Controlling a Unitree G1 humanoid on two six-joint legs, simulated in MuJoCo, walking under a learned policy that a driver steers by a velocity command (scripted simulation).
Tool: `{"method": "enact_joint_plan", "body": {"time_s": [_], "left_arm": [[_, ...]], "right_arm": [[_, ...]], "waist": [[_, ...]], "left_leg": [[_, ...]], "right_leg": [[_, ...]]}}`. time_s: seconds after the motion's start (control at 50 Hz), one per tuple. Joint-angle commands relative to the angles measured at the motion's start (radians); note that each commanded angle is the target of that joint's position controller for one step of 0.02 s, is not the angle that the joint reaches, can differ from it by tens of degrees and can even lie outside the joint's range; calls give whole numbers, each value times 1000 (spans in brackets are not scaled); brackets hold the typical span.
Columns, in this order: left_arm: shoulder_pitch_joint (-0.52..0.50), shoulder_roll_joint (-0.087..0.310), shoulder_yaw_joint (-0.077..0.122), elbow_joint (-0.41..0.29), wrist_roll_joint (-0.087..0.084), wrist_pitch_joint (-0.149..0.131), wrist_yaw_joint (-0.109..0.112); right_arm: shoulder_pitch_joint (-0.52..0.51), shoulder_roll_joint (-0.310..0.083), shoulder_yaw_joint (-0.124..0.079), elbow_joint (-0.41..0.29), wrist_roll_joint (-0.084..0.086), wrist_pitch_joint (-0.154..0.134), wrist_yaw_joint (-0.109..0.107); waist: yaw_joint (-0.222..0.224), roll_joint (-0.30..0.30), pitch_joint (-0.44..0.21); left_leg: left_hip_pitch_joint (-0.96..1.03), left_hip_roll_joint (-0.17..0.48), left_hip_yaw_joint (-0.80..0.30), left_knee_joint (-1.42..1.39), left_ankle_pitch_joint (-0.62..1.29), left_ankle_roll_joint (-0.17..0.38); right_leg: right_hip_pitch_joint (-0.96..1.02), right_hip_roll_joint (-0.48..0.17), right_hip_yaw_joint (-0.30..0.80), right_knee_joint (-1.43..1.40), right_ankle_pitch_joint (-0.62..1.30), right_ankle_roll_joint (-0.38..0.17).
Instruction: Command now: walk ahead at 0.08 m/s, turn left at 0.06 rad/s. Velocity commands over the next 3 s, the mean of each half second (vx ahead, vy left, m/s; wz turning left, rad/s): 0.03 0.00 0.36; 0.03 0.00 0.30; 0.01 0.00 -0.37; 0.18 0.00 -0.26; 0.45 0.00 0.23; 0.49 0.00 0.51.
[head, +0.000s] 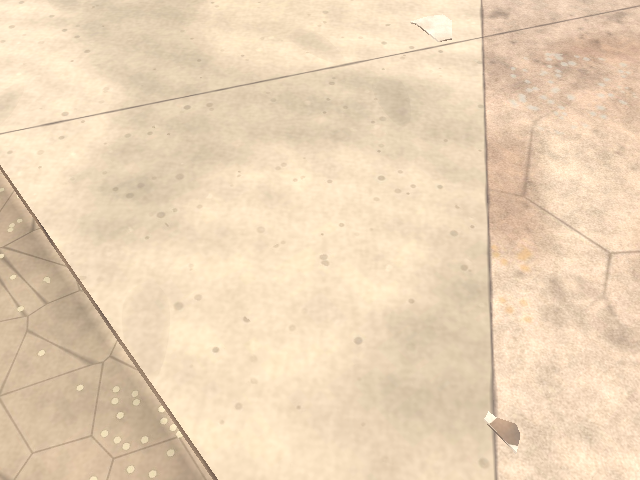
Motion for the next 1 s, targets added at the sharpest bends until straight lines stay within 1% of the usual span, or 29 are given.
{"method": "enact_joint_plan", "body": {"time_s": [0.02, 0.04, 0.08, 0.14, 0.2, 0.26, 0.32, 0.34, 0.36, 0.38, 0.4, 0.42, 0.44, 0.46, 0.48, 0.52, 0.56, 0.6, 0.64, 0.68, 0.76, 0.82, 0.84, 0.86, 0.88, 0.9, 0.92, 0.94, 1.0], "left_arm": [[104, 119, 37, -2, -8, 28, -4], [30, 126, 46, -37, -5, 44, 9], [-6, 90, 45, -78, -10, 48, 27], [-32, 46, 32, -141, -5, 26, 48], [-56, 44, 25, -186, 1, 17, 54], [-86, -1, 5, -233, 1, 16, 49], [-100, -18, -7, -248, -1, 1, 43], [-81, -28, -11, -237, -8, -3, 40], [-43, -9, -3, -221, -15, -8, 34], [52, 14, 9, -196, -12, -5, 31], [74, 75, 29, -190, 16, -3, 27], [57, 171, 61, -205, 59, -3, 33], [11, 185, 69, -259, 79, -28, 44], [-60, 121, 49, -290, 70, -51, 49], [-130, 100, 45, -299, 44, -54, 45], [-158, 79, 46, -282, -3, -32, 44], [-144, 47, 31, -284, -4, -16, 51], [-84, 44, 30, -271, -4, -6, 67], [-5, 80, 45, -245, -6, 4, 80], [-16, 120, 61, -246, -13, 10, 84], [-19, 163, 74, -230, -31, 7, 72], [-23, 90, 39, -183, -13, 8, 60], [-1, 11, 15, -170, 13, 5, 44], [-2, -62, -12, -192, 40, 0, 22], [66, 7, 0, -188, -4, -3, 12], [38, 75, 15, -193, -29, -3, 18], [-39, 100, 25, -205, -37, 4, 34], [-80, 80, 19, -184, -31, 22, 57], [-38, 46, 13, -154, -17, 38, 84]], "right_arm": [[15, -84, -15, -37, 22, 32, 11], [-41, -117, -20, -61, 18, 49, 6], [-41, -167, -33, -72, 13, 66, -16], [55, -156, -36, -66, 15, 74, -50], [91, -145, -39, -89, 16, 76, -76], [83, -157, -47, -115, 21, 99, -89], [96, -178, -64, -129, 34, 129, -98], [115, -201, -74, -121, 40, 142, -86], [133, -205, -81, -118, 51, 151, -77], [145, -199, -85, -113, 63, 145, -60], [98, -150, -79, -148, 75, 133, -51], [51, -132, -80, -199, 84, 112, -36], [4, -131, -82, -209, 51, 88, -18], [48, -141, -91, -164, 47, 80, -6], [112, -141, -84, -129, 54, 95, -16], [115, -180, -89, -105, 48, 121, -44], [85, -168, -80, -127, 51, 134, -41], [11, -144, -64, -170, 57, 140, -35], [-57, -106, -43, -204, 54, 131, -15], [-52, -95, -32, -206, 60, 124, 13], [-11, -115, -38, -168, 86, 124, 46], [117, -95, -54, -90, 88, 126, 31], [168, -118, -57, -81, 64, 114, 22], [151, -194, -48, -114, 13, 91, 17], [173, -198, -50, -83, 9, 80, 30], [137, -218, -58, -62, 20, 78, 40], [90, -208, -52, -62, 26, 80, 37], [22, -155, -25, -68, 13, 89, 20], [8, -75, 16, -30, 5, 77, -9]], "waist": [[-15, 82, -129], [-16, 95, -47], [-11, 128, -4], [-40, 167, -89], [-43, 142, -162], [-33, 142, -156], [-38, 169, -161], [-36, 203, -133], [-31, 225, -124], [18, 255, -135], [28, 118, -97], [20, -235, -77], [49, -345, -84], [15, -200, -93], [-40, -129, -62], [-48, -48, -8], [-41, -58, -14], [-3, -93, -22], [42, -126, -57], [40, -151, -93], [43, -124, -80], [-15, -35, -59], [-29, 58, -111], [-5, 252, -154], [-3, 190, -247], [-8, 195, -209], [-19, 188, -124], [-16, 135, -81], [11, 158, -41]], "left_leg": [[272, 331, -458, -154, 157, 220], [153, 296, -437, -192, 4, 200], [60, 244, -420, -243, -124, 183], [220, 254, -490, -208, -61, 222], [332, 280, -524, -170, 49, 240], [306, 284, -541, -184, 56, 215], [266, 248, -499, -203, 45, 146], [197, 223, -453, -232, 63, 135], [162, 210, -455, -244, 46, 122], [83, 180, -408, -257, 71, 92], [-33, 99, -340, -174, -75, 41], [-227, -54, -175, 111, -319, -45], [-323, -94, -235, 552, -650, -115], [-342, -93, -294, 807, -635, -115], [-363, -90, -259, 892, -556, -111], [-336, -31, -180, 924, -362, -121], [-289, -23, -117, 935, -181, -138], [-330, 1, -102, 758, -108, -150], [-314, 18, -97, 569, -118, -165], [-184, 46, -67, 387, -143, -165], [86, 59, -7, 104, -75, -90], [358, 42, 39, -212, 171, -9], [502, 124, -66, -173, 367, 26], [613, 332, -261, 62, 1098, 77], [536, 433, -288, 53, 1103, 209], [455, 423, -341, -30, 746, 258], [380, 398, -361, -89, 459, 247], [274, 377, -340, -130, 199, 227], [167, 353, -302, -182, -9, 192]], "right_leg": [[-219, -82, -39, 404, -45, 93], [-238, -77, -66, 450, -18, 97], [-237, -68, -91, 501, 35, 87], [-375, -58, -59, 595, 73, 77], [-445, -54, -38, 600, 38, 71], [-449, -62, -35, 464, -54, 70], [-359, -76, -76, 207, -141, 53], [-290, -53, -162, 96, -182, 42], [-228, -39, -185, 27, -74, 37], [-130, -9, -214, -32, 70, -21], [-118, -86, -30, -172, 117, -115], [-97, -345, 364, -393, 199, -292], [-118, -549, 702, -533, 440, -447], [-102, -532, 631, -505, 574, -403], [-92, -486, 477, -448, 609, -316], [-111, -403, 212, -389, 597, -225], [-121, -348, 66, -391, 519, -211], [-8, -350, 3, -386, 528, -211], [80, -372, 1, -366, 563, -226], [48, -376, -31, -343, 533, -223], [-129, -400, -13, -318, 217, -206], [-237, -341, -92, -112, 270, -120], [-334, -268, -181, 140, 89, -55], [-574, -224, -207, 523, -318, 34], [-546, -235, -119, 615, -270, 72], [-575, -238, -137, 642, -198, 86], [-621, -234, -134, 658, -137, 78], [-609, -232, -79, 645, -71, 76], [-536, -198, -22, 583, 11, 66]]}}
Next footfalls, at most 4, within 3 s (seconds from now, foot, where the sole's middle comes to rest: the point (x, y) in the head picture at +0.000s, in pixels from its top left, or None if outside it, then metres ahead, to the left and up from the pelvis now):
0.38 right None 0.07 -0.17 -0.67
0.84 left None -0.02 0.10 -0.76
1.28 right None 0.10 -0.13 -0.67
1.82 left None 0.05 0.09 -0.76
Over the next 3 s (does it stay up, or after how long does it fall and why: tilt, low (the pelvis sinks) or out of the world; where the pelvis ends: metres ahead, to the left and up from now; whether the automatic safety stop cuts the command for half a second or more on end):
stays up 0.59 0.01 0.11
